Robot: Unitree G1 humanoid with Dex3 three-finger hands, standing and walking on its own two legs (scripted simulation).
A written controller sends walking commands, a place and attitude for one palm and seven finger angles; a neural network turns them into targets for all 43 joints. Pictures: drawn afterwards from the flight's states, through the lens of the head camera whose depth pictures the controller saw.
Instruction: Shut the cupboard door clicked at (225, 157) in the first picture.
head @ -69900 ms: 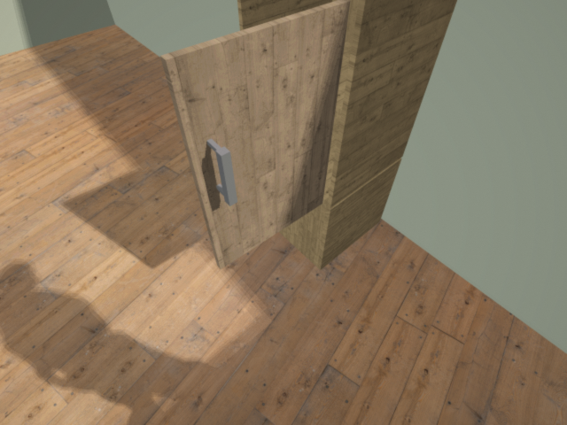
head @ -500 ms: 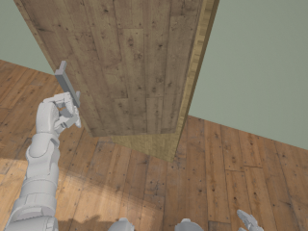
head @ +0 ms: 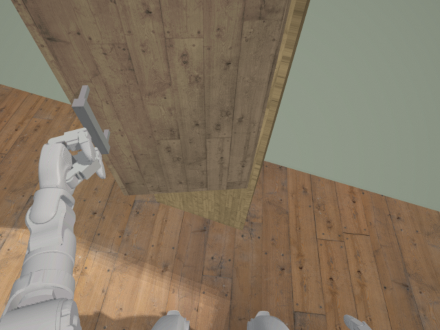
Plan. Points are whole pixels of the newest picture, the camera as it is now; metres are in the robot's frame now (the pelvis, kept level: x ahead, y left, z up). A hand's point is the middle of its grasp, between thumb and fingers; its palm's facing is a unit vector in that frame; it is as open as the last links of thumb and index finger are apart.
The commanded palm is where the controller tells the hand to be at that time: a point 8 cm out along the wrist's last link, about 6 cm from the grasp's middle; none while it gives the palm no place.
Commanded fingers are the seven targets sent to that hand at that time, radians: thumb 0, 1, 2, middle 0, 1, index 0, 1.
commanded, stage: push the door shut along its arc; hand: left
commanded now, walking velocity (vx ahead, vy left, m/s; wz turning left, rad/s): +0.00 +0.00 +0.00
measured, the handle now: (95, 121) +0.49 +0.26 +0.07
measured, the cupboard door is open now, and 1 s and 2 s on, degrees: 24 11 0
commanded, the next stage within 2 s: pull the fist back off the door in 1.94 s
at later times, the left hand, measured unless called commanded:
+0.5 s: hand (105, 140) +0.44 +0.22 +0.07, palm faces -0.01 -1.00 -0.02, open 3.1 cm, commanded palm +0.42 +0.27 +0.07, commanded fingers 0.00 0.90 0.90 -1.30 -1.50 -1.30 -1.50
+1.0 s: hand (116, 119) +0.49 +0.21 +0.07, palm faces -0.14 -0.99 +0.00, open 3.1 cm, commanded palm +0.49 +0.26 +0.07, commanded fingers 0.00 0.90 0.90 -1.30 -1.50 -1.30 -1.50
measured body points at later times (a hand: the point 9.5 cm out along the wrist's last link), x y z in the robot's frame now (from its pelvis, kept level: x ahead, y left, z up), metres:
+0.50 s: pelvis -0.01 +0.00 -0.01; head +0.08 +0.01 +0.43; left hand +0.43 +0.28 +0.08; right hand +0.06 -0.26 -0.12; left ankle +0.01 +0.13 -0.68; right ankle +0.01 -0.12 -0.68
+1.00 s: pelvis -0.02 +0.01 -0.02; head +0.11 +0.03 +0.41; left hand +0.49 +0.27 +0.08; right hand +0.00 -0.27 -0.13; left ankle +0.01 +0.13 -0.68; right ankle +0.01 -0.12 -0.68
